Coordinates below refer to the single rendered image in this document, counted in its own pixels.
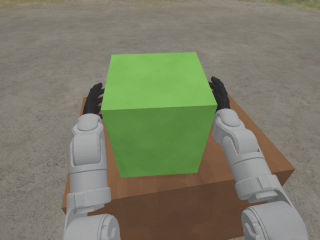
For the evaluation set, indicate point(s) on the right robot hand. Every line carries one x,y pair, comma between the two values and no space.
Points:
220,94

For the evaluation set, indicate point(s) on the robot left upper arm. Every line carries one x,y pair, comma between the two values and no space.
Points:
95,227

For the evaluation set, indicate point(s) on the robot right upper arm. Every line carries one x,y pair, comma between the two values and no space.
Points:
272,221

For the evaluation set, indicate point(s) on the carton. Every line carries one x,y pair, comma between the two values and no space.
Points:
158,109

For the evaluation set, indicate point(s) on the robot right forearm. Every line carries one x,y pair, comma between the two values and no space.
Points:
254,180

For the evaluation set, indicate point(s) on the robot left forearm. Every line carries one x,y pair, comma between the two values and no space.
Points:
89,189

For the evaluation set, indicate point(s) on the left robot hand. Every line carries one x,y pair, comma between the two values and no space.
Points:
92,100

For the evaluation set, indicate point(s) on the pedestal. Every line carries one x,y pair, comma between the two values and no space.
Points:
189,206

